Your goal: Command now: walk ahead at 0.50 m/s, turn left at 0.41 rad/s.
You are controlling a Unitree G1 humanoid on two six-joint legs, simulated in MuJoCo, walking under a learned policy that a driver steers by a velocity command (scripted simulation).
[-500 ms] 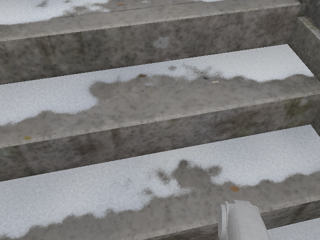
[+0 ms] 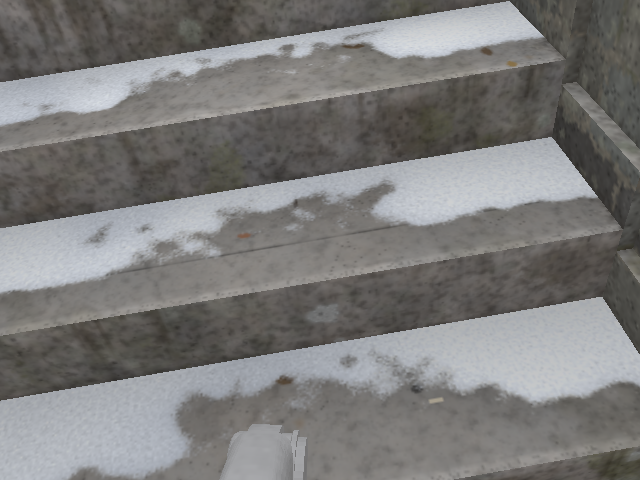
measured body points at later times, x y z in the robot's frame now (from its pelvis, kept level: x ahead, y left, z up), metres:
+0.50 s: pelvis +0.26 -0.02 +0.16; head +0.27 +0.00 +0.61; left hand +0.46 +0.19 +0.11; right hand +0.30 -0.22 +0.02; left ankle +0.21 +0.03 -0.57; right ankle +0.36 -0.15 -0.27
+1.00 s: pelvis +0.39 -0.06 +0.26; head +0.41 -0.06 +0.71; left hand +0.39 +0.23 +0.18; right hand +0.71 -0.15 +0.19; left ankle +0.30 +0.03 -0.28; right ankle +0.52 -0.11 -0.40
